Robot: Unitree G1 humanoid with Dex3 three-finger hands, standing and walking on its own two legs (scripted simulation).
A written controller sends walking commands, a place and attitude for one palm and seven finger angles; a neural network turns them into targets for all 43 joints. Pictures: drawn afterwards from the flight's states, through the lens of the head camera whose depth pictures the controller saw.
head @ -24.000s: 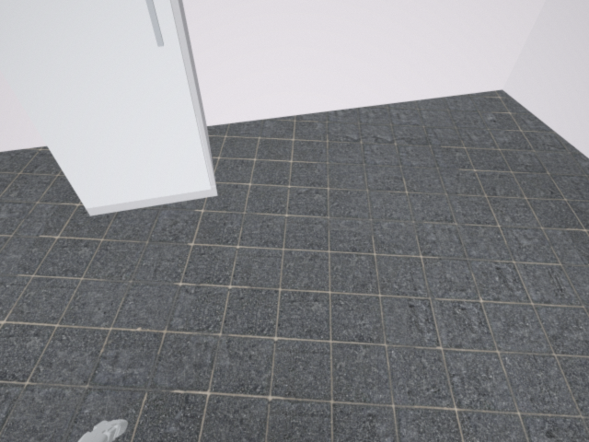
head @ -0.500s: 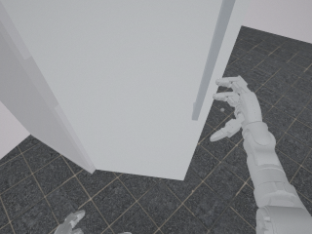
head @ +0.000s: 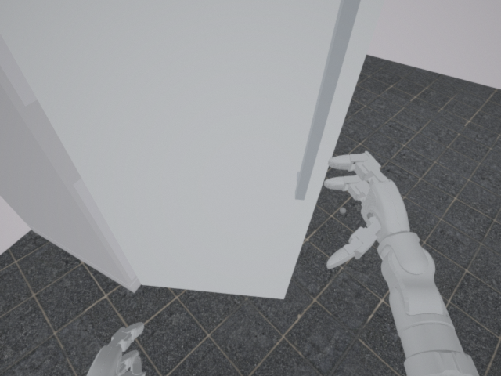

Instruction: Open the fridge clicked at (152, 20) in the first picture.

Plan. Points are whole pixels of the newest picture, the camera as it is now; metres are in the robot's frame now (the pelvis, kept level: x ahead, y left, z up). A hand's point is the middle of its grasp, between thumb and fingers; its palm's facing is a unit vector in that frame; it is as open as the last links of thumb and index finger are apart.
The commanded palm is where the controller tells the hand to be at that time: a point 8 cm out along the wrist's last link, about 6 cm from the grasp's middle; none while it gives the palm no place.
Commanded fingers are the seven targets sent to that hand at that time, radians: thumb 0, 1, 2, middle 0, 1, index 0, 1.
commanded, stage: slip the hand off the handle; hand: right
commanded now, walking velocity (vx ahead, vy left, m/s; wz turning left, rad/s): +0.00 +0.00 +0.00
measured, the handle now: (326, 78) +0.47 -0.06 +0.26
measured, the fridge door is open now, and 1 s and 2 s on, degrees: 67 67 67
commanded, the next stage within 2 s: draw the hand back to the body in 0.40 s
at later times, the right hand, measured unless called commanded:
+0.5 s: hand (342, 257) +0.27 -0.10 +0.11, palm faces -0.19 +0.97 -0.17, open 14.7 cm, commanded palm +0.26 -0.15 +0.12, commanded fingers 0.00 0.55 -0.20 0.25 1.15 0.25 1.15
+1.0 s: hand (410, 263) +0.24 -0.17 +0.15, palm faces +0.22 +0.97 -0.02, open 14.7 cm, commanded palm +0.20 -0.21 +0.15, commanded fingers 0.00 0.37 -0.29 0.24 1.04 0.24 1.04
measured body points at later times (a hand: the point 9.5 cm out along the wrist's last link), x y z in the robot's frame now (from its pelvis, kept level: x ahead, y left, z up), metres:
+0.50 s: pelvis +0.00 +0.02 +0.00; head +0.00 +0.04 +0.45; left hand +0.19 +0.23 -0.07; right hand +0.27 -0.15 +0.12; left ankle +0.03 +0.14 -0.72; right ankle -0.01 -0.11 -0.72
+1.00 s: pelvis +0.00 +0.01 +0.01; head -0.03 +0.03 +0.46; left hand +0.21 +0.21 -0.06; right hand +0.23 -0.22 +0.15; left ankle +0.03 +0.14 -0.72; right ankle -0.01 -0.11 -0.72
